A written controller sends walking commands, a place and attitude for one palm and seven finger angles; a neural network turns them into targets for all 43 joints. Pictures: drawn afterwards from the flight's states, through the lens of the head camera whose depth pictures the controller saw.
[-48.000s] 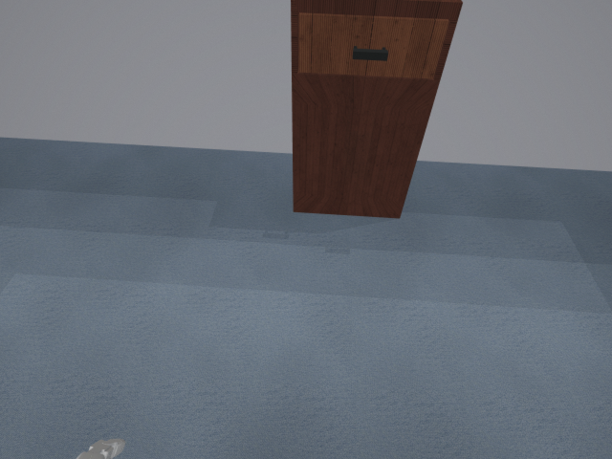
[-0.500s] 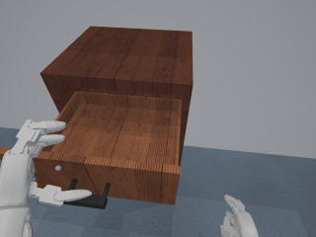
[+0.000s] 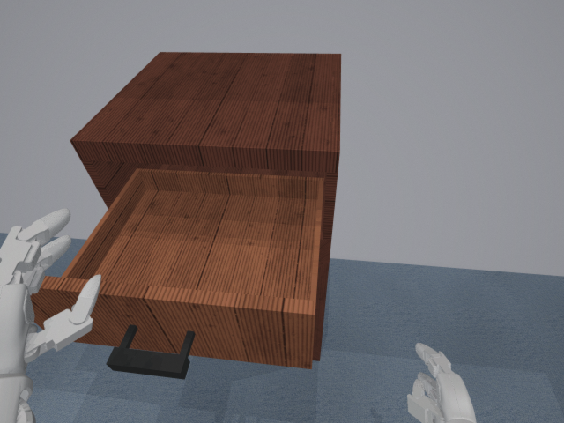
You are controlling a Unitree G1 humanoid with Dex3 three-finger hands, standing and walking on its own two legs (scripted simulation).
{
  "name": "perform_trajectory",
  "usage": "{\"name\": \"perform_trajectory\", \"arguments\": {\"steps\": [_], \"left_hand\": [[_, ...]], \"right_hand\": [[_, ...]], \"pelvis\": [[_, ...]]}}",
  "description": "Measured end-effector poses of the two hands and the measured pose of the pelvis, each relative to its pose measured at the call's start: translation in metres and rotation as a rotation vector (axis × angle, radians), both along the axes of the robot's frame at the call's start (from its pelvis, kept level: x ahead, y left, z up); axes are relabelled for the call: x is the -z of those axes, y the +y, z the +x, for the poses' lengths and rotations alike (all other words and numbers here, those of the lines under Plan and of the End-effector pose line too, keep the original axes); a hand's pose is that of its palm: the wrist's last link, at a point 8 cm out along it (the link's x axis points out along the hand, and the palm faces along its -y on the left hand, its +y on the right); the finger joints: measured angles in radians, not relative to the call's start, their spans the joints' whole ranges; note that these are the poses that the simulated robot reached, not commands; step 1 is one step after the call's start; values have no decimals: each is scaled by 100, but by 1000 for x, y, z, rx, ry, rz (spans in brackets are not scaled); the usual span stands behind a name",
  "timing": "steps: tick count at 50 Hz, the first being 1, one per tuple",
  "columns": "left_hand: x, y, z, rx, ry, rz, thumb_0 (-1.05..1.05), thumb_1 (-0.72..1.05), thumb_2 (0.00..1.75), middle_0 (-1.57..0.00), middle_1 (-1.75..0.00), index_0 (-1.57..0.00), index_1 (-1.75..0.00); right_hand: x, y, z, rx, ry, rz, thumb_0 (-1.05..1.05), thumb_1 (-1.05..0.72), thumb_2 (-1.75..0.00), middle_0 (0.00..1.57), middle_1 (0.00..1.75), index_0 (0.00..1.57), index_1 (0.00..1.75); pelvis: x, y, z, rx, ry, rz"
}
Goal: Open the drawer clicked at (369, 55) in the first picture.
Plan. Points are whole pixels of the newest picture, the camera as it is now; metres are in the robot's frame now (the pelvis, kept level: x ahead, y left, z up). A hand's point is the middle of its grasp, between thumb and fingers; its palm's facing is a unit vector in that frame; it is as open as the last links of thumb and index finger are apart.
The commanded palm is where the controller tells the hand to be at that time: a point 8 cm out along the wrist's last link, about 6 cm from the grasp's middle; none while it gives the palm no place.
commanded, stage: draw the hand back to the body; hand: left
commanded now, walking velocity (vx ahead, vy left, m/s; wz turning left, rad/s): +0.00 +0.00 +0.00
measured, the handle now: (154, 348) +0.22 +0.22 -0.01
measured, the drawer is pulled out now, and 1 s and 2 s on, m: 0.28 0.28 0.28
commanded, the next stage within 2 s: step back with the hand held close in 0.24 s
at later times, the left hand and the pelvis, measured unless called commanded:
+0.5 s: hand (82, 314) +0.17 +0.22 +0.17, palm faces +0.38 -0.80 -0.46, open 7.4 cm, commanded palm +0.10 +0.27 +0.18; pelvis -0.01 -0.01 +0.00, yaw +3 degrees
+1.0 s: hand (19, 383) +0.11 +0.25 +0.16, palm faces +0.38 -0.81 -0.45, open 7.4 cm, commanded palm +0.05 +0.30 +0.18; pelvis -0.07 +0.01 -0.01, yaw +2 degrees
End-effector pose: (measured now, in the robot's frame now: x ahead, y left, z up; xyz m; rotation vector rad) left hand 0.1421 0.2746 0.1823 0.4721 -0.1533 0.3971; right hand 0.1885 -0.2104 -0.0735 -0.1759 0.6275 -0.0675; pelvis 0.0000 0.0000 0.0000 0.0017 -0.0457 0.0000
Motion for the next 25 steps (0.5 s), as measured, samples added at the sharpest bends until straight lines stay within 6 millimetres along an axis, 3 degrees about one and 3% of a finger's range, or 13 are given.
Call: {"name": "perform_trajectory", "arguments": {"steps": [10, 25], "left_hand": [[4, -14, -5, 12, 16, -15, 1, 81, 86, -22, -36, -22, -36], [-6, -13, -8, 36, -15, 65, 1, 89, 90, -21, -30, -21, -31]], "right_hand": [[2, -5, -4, -7, 0, 13, 1, -90, -90, 20, 30, 20, 30], [13, -24, -23, 22, 77, -10, 1, -90, -90, 20, 30, 20, 30]], "pelvis": [[0, -8, -3, -4, -4, 3], [3, -13, -14, -54, 49, -13]]}}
